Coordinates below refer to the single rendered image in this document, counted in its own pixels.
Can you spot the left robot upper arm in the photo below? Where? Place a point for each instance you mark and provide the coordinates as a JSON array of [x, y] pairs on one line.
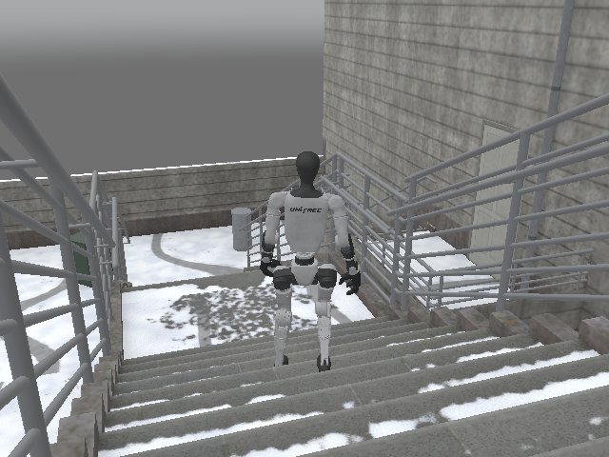
[[276, 201]]

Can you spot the robot right forearm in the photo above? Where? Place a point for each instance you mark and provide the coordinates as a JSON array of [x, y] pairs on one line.
[[350, 258]]

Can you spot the robot left forearm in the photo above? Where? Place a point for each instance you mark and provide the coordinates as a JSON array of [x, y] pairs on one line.
[[267, 251]]

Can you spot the robot right shin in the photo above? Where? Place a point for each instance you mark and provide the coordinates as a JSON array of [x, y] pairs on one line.
[[324, 333]]

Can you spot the right robot hand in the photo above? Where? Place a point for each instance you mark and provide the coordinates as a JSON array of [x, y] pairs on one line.
[[355, 282]]

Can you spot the humanoid robot head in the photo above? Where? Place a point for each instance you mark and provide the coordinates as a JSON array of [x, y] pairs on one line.
[[307, 164]]

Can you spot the left robot hand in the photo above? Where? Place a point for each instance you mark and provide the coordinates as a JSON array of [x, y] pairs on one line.
[[273, 264]]

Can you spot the right robot upper arm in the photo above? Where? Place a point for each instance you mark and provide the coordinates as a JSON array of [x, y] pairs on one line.
[[336, 203]]

